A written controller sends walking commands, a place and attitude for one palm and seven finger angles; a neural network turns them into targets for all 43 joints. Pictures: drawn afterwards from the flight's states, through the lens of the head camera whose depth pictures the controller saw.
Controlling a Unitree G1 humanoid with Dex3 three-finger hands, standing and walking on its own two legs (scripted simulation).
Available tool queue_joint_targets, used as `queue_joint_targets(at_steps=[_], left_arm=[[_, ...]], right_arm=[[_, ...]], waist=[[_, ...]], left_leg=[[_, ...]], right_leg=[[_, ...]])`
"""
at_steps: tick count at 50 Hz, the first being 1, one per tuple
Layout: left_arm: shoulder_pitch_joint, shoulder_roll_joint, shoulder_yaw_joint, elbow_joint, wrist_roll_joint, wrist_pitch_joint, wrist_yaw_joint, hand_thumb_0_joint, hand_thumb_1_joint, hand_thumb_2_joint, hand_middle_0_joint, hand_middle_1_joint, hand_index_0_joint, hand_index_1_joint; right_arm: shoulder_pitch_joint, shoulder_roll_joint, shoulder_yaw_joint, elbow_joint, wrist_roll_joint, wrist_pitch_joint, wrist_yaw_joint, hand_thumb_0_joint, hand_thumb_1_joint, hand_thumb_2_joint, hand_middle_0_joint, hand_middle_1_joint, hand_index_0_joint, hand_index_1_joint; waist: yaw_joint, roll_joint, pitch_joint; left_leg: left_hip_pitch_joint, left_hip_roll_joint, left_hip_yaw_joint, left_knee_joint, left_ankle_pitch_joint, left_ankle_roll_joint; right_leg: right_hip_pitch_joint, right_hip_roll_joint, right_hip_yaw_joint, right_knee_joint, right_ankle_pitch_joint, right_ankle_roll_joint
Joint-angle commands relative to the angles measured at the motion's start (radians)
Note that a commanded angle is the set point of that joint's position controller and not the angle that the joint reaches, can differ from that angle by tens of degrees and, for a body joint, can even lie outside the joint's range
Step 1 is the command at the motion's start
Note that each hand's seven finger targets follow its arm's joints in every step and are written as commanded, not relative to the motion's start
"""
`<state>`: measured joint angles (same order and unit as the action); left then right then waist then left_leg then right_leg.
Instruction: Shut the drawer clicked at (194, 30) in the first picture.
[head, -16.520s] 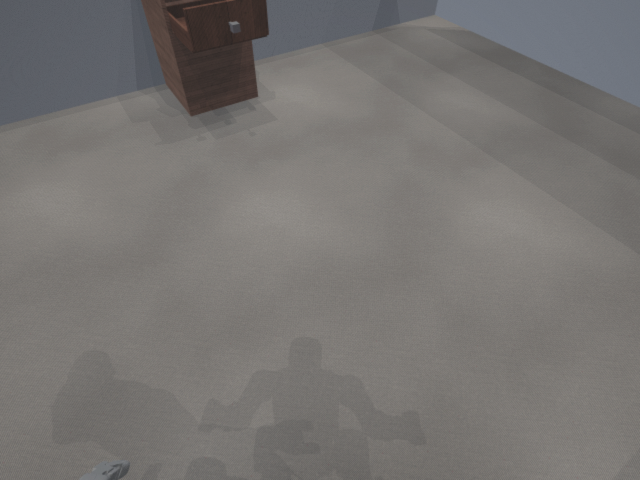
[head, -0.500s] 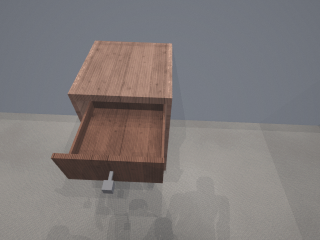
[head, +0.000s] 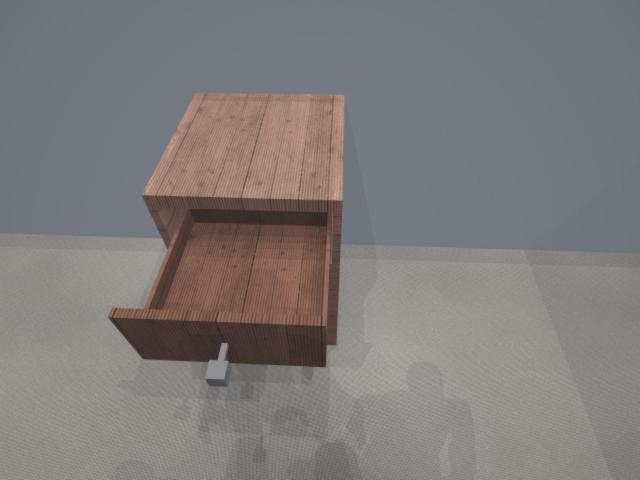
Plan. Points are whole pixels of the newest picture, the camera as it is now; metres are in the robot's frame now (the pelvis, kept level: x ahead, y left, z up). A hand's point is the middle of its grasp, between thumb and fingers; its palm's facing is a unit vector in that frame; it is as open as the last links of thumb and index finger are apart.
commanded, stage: come to a stop and stand still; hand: left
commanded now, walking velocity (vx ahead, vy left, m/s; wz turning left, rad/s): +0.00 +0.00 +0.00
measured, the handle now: (220, 363) +0.35 +0.22 -0.22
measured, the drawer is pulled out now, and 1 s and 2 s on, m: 0.28 0.28 0.28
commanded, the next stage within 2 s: look again from close up in 0.72 s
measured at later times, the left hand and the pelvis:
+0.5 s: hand out of the picture -0.08 +0.15 -0.17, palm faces +0.02 -0.99 -0.15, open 7.3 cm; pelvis -0.04 +0.00 +0.00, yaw +0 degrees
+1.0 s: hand out of the picture -0.04 +0.20 -0.18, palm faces +0.01 -0.98 -0.18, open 7.3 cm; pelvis -0.04 +0.04 -0.01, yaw +0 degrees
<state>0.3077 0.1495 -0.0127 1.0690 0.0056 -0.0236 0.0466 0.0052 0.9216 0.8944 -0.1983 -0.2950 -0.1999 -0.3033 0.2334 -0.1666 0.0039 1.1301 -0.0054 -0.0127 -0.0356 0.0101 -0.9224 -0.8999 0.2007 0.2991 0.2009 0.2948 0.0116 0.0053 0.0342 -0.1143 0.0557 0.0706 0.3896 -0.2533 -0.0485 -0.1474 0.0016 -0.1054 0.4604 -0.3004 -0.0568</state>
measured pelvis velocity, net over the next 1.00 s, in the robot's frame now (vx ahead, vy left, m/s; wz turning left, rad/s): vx -0.04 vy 0.04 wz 0.00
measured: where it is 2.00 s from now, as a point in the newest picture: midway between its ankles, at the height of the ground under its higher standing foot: outside the picture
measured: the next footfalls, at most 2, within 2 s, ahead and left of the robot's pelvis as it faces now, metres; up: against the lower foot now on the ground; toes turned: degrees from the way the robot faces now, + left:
none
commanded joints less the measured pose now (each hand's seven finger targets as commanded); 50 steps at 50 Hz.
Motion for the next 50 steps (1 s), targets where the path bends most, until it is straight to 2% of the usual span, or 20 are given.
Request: queue_joint_targets(at_steps=[1,5,11,13,16,18,19,23,34,40,41,42,43,44,45,47,49,50], left_arm=[[0.078,0.097,0.015,-0.016,0.007,-0.008,0.001,0.0,0.9,0.9,-0.2,-0.3,-0.2,-0.3],[0.078,0.103,0.012,-0.011,0.007,-0.006,-0.004,0.0,0.9,0.9,-0.2,-0.3,-0.2,-0.3],[0.09,0.101,0.012,-0.005,0.005,-0.002,-0.006,0.0,0.9,0.9,-0.2,-0.3,-0.2,-0.3],[0.097,0.096,0.012,-0.004,0.004,-0.004,-0.007,0.0,0.9,0.9,-0.2,-0.3,-0.2,-0.3],[0.105,0.085,0.011,0.005,0.004,-0.003,-0.007,0.0,0.9,0.9,-0.2,-0.3,-0.2,-0.3],[0.114,0.077,0.011,0.01,0.003,-0.004,-0.007,0.0,0.9,0.9,-0.2,-0.3,-0.2,-0.3],[0.115,0.074,0.009,0.013,0.003,-0.002,-0.007,0.0,0.9,0.9,-0.2,-0.3,-0.2,-0.3],[0.133,0.055,0.006,0.026,0.002,-0.006,-0.006,0.0,0.9,0.9,-0.2,-0.3,-0.2,-0.3],[0.146,0.031,0.0,0.041,0.004,-0.007,-0.003,0.0,0.9,0.9,-0.2,-0.3,-0.2,-0.3],[0.146,0.022,0.002,0.033,0.007,-0.008,-0.001,0.0,0.9,0.9,-0.2,-0.3,-0.2,-0.3],[0.169,0.088,0.016,0.061,0.018,-0.023,0.028,0.0,0.9,0.9,-0.2,-0.3,-0.2,-0.3],[0.118,0.134,0.022,0.005,0.013,-0.031,0.018,0.0,0.9,0.9,-0.2,-0.3,-0.2,-0.3],[0.056,0.118,0.026,-0.019,0.014,-0.033,0.012,0.0,0.9,0.9,-0.2,-0.3,-0.2,-0.3],[0.021,0.119,0.027,-0.037,0.015,-0.033,0.01,0.0,0.9,0.9,-0.2,-0.3,-0.2,-0.3],[0.013,0.099,0.029,-0.042,0.013,-0.031,0.008,0.0,0.9,0.9,-0.2,-0.3,-0.2,-0.3],[0.025,0.073,0.024,-0.043,0.011,-0.015,0.004,0.0,0.9,0.9,-0.2,-0.3,-0.2,-0.3],[0.052,0.063,0.022,-0.038,0.012,-0.006,-0.001,0.0,0.9,0.9,-0.2,-0.3,-0.2,-0.3],[0.058,0.062,0.021,-0.035,0.012,-0.004,-0.003,0.0,0.9,0.9,-0.2,-0.3,-0.2,-0.3]], right_arm=[[0.096,-0.049,0.0,-0.012,0.001,0.0,0.006,0.0,-0.9,-0.9,0.2,0.3,0.2,0.3],[0.103,-0.049,0.003,-0.01,-0.002,0.003,0.011,0.0,-0.9,-0.9,0.2,0.3,0.2,0.3],[0.144,-0.034,0.005,-0.001,-0.005,0.006,0.014,0.0,-0.9,-0.9,0.2,0.3,0.2,0.3],[0.165,-0.026,0.005,0.002,-0.005,0.004,0.014,0.0,-0.9,-0.9,0.2,0.3,0.2,0.3],[0.192,-0.012,0.007,0.009,-0.005,0.001,0.012,0.0,-0.9,-0.9,0.2,0.3,0.2,0.3],[0.21,-0.003,0.006,0.013,-0.005,0.0,0.011,0.0,-0.9,-0.9,0.2,0.3,0.2,0.3],[0.211,0.0,0.008,0.016,-0.005,0.001,0.009,0.0,-0.9,-0.9,0.2,0.3,0.2,0.3],[0.238,0.012,0.009,0.022,-0.004,-0.008,0.007,0.0,-0.9,-0.9,0.2,0.3,0.2,0.3],[0.253,0.031,0.011,0.027,-0.001,-0.016,0.002,0.0,-0.9,-0.9,0.2,0.3,0.2,0.3],[0.25,0.028,0.009,0.019,0.0,-0.018,0.002,0.0,-0.9,-0.9,0.2,0.3,0.2,0.3],[0.053,-0.045,-0.009,-0.066,-0.001,-0.021,0.013,0.0,-0.9,-0.9,0.2,0.3,0.2,0.3],[0.133,0.016,-0.011,-0.1,-0.003,0.0,0.017,0.0,-0.9,-0.9,0.2,0.3,0.2,0.3],[0.174,0.011,-0.013,-0.092,-0.008,0.003,0.022,0.0,-0.9,-0.9,0.2,0.3,0.2,0.3],[0.205,0.013,-0.008,-0.091,-0.013,0.002,0.026,0.0,-0.9,-0.9,0.2,0.3,0.2,0.3],[0.224,0.009,-0.007,-0.089,-0.013,-0.005,0.026,0.0,-0.9,-0.9,0.2,0.3,0.2,0.3],[0.203,-0.015,-0.006,-0.095,-0.013,-0.012,0.022,0.0,-0.9,-0.9,0.2,0.3,0.2,0.3],[0.175,-0.029,-0.004,-0.109,-0.014,-0.018,0.018,0.0,-0.9,-0.9,0.2,0.3,0.2,0.3],[0.168,-0.041,-0.003,-0.114,-0.013,-0.019,0.016,0.0,-0.9,-0.9,0.2,0.3,0.2,0.3]], waist=[[-0.013,-0.041,0.059],[-0.011,-0.03,0.088],[-0.013,-0.021,0.109],[-0.014,-0.012,0.089],[-0.012,-0.007,0.095],[-0.012,-0.021,0.083],[-0.01,-0.003,0.092],[-0.009,-0.01,0.063],[-0.005,0.011,0.071],[-0.009,-0.007,0.072],[0.041,0.005,0.117],[-0.037,-0.03,-0.006],[-0.057,-0.043,-0.033],[-0.07,-0.022,-0.055],[-0.074,-0.009,-0.028],[-0.049,0.062,0.053],[-0.022,0.104,0.084],[-0.016,0.062,0.086]], left_leg=[[-0.02,0.05,-0.049,-0.04,0.137,0.061],[-0.032,0.041,-0.049,-0.043,0.068,0.062],[-0.057,0.03,-0.047,-0.022,0.021,0.061],[-0.061,0.03,-0.048,-0.02,0.022,0.062],[-0.081,0.032,-0.048,-0.023,0.009,0.061],[-0.086,0.031,-0.048,-0.018,0.015,0.062],[-0.086,0.033,-0.051,-0.026,0.007,0.064],[-0.094,0.037,-0.054,-0.026,0.034,0.066],[-0.112,0.048,-0.066,-0.045,0.048,0.071],[-0.113,0.05,-0.068,-0.046,0.067,0.074],[-0.24,0.043,-0.023,0.194,0.021,0.028],[-0.19,0.008,-0.041,0.234,-0.133,0.039],[-0.144,0.01,-0.039,0.236,-0.113,0.046],[-0.089,0.001,-0.027,0.2,-0.058,0.05],[-0.093,0.004,-0.044,0.157,-0.024,0.054],[-0.17,0.039,-0.094,0.062,-0.022,0.071],[-0.244,0.059,-0.139,-0.013,-0.038,0.088],[-0.26,0.061,-0.147,-0.029,-0.056,0.092]], right_leg=[[-0.051,-0.127,0.141,-0.135,0.278,0.006],[-0.097,-0.119,0.158,-0.188,0.089,0.005],[-0.144,-0.12,0.173,-0.23,-0.069,0.001],[-0.136,-0.117,0.175,-0.224,-0.065,-0.003],[-0.141,-0.113,0.165,-0.213,-0.077,-0.007],[-0.136,-0.113,0.166,-0.206,-0.074,-0.01],[-0.143,-0.109,0.164,-0.207,-0.075,-0.011],[-0.118,-0.105,0.156,-0.169,-0.012,-0.013],[-0.11,-0.099,0.138,-0.128,0.06,-0.011],[-0.111,-0.099,0.135,-0.112,0.088,-0.006],[-0.103,-0.179,0.207,-0.122,0.492,0.044],[-0.103,-0.248,0.266,-0.17,0.2,-0.011],[-0.16,-0.227,0.238,-0.185,-0.043,-0.046],[-0.189,-0.199,0.213,-0.169,-0.107,-0.052],[-0.21,-0.175,0.187,-0.136,-0.109,-0.044],[-0.2,-0.113,0.144,-0.071,-0.104,-0.017],[-0.134,-0.083,0.117,-0.033,-0.033,-0.002],[-0.104,-0.079,0.108,-0.024,-0.012,0.002]])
